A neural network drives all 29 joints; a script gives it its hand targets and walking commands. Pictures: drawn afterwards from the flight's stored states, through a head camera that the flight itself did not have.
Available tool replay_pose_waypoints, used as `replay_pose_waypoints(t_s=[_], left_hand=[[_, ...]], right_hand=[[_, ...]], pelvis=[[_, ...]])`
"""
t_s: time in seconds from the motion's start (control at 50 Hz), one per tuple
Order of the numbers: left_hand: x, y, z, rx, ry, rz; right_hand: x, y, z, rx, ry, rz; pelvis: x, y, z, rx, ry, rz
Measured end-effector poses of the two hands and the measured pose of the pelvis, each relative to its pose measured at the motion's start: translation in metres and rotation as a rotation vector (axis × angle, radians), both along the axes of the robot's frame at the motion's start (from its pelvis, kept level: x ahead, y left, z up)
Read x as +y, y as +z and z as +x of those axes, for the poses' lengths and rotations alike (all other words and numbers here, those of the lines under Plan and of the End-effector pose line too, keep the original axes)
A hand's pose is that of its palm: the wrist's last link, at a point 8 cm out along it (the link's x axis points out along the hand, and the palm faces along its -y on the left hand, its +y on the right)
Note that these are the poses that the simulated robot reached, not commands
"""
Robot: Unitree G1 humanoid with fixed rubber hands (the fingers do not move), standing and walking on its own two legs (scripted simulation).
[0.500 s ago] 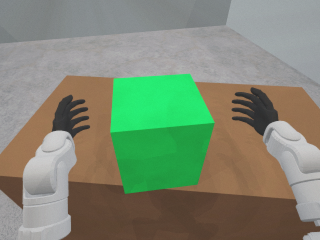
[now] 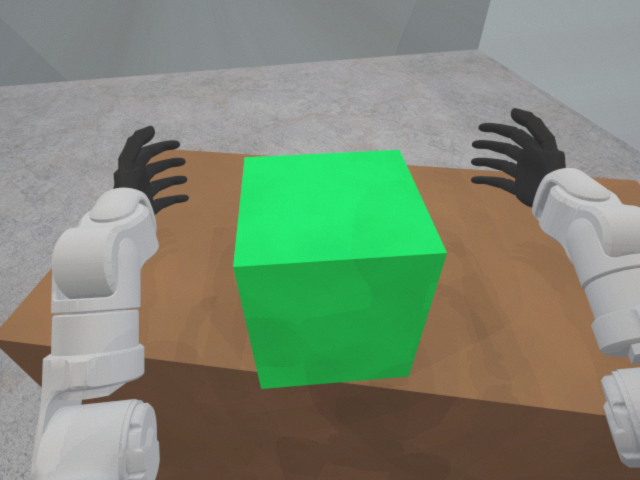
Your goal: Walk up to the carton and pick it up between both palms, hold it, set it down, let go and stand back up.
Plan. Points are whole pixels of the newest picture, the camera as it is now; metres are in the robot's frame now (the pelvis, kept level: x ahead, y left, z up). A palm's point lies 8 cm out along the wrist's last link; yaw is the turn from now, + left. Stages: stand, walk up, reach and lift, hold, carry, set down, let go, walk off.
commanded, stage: reach and lift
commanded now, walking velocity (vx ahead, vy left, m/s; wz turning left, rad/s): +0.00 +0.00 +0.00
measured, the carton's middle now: (329, 270) +0.40 +0.05 +0.08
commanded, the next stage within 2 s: none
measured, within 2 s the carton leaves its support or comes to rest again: neither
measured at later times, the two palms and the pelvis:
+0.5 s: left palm (146, 213) +0.36 +0.26 +0.19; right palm (507, 186) +0.45 -0.16 +0.20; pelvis +0.00 +0.00 +0.00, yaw +2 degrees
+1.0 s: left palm (171, 254) +0.36 +0.25 +0.12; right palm (472, 227) +0.44 -0.14 +0.13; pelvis +0.00 +0.00 +0.00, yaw +2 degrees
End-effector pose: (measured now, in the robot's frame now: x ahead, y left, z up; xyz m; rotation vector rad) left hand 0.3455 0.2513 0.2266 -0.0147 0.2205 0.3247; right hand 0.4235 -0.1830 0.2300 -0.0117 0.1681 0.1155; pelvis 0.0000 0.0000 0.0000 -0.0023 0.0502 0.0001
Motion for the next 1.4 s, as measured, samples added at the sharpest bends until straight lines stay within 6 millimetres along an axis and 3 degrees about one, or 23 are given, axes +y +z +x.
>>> replay_pose_waypoints(t_s=[0.3, 0.4, 0.54, 0.62, 0.8, 1.0, 1.12, 1.4], left_hand=[[0.007, 0.022, 0.023, 0.014, 0.005, 0.008], [0.009, 0.004, 0.023, 0.031, 0.004, 0.014], [0.006, -0.05, 0.013, 0.077, -0.011, -0.005], [0.001, -0.067, 0.009, 0.086, -0.017, -0.015], [-0.004, -0.073, 0.016, 0.079, -0.009, -0.006], [-0.003, -0.102, 0.018, 0.074, -0.003, -0.009], [-0.005, -0.099, 0.019, 0.049, -0.008, 0.002], [-0.028, -0.096, 0.025, 0.035, -0.024, -0.005]], right_hand=[[0.018, 0.023, 0.028, 0.024, 0.004, 0.031], [0.019, 0.007, 0.029, 0.046, -0.006, 0.024], [0.019, -0.044, 0.019, 0.087, -0.005, 0.014], [0.021, -0.065, 0.016, 0.094, 0.002, 0.012], [0.029, -0.077, 0.021, 0.092, 0.008, -0.002], [0.043, -0.097, 0.021, 0.088, -0.002, -0.018], [0.056, -0.1, 0.023, 0.081, 0.007, -0.012], [0.067, -0.094, 0.021, 0.078, -0.005, -0.018]], pelvis=[[0.002, 0.0, -0.001, 0.016, 0.017, -0.006], [0.002, 0.0, -0.001, 0.0, 0.027, -0.007], [0.003, 0.0, -0.001, -0.001, 0.034, -0.006], [0.002, -0.001, -0.004, 0.022, 0.031, -0.006], [0.001, -0.001, -0.005, 0.046, 0.026, -0.002], [0.0, -0.001, 0.0, 0.04, 0.029, -0.001], [0.001, -0.001, 0.002, 0.04, 0.034, -0.007], [0.002, 0.0, 0.0, 0.026, 0.028, -0.006]])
